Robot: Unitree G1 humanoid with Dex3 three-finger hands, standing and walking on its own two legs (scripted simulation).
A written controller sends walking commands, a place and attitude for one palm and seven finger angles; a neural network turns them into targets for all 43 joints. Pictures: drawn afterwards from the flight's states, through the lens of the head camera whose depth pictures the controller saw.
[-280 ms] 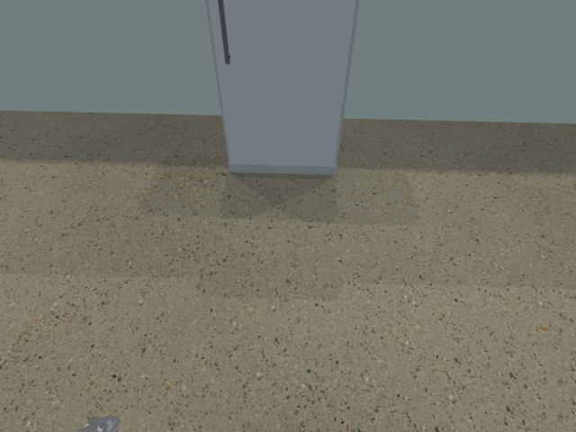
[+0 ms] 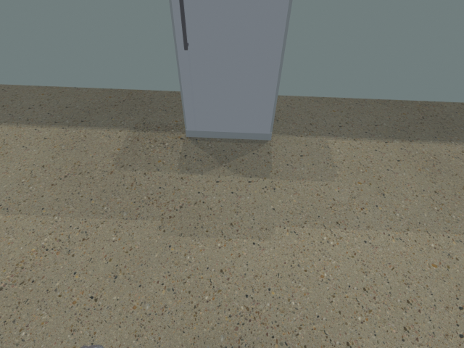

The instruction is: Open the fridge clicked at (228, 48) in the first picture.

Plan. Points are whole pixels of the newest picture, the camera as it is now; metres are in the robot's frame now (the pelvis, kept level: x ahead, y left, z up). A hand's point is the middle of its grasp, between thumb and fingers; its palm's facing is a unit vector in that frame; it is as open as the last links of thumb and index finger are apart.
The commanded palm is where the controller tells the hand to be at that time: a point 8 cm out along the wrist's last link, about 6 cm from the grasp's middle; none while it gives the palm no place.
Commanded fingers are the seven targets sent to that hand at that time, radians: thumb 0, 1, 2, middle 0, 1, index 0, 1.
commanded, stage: stand and wait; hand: left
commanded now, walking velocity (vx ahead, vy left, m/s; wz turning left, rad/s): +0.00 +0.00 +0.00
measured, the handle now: (182, 3) +1.49 +0.33 +0.08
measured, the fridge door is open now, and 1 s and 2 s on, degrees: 0 0 0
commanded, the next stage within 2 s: look at it before walking up in 0.54 s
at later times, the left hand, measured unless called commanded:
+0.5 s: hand out of the picture +0.06 +0.25 -0.15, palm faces -0.01 -0.94 -0.34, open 7.4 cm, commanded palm none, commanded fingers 0.00 0.90 0.90 -0.20 -0.30 -0.20 -0.30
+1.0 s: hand out of the picture +0.06 +0.25 -0.15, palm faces -0.01 -0.94 -0.33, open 7.4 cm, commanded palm none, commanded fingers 0.00 0.90 0.90 -0.20 -0.30 -0.20 -0.30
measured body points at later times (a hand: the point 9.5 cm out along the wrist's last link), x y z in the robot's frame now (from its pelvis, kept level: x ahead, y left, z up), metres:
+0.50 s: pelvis -0.01 +0.00 +0.00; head -0.01 +0.00 +0.45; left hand +0.06 +0.30 -0.13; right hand +0.06 -0.30 -0.13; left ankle +0.00 +0.13 -0.74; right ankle +0.00 -0.12 -0.74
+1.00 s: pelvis +0.00 +0.00 +0.01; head +0.00 +0.00 +0.46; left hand +0.06 +0.30 -0.13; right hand +0.08 -0.29 -0.13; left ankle +0.00 +0.13 -0.74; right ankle +0.00 -0.12 -0.74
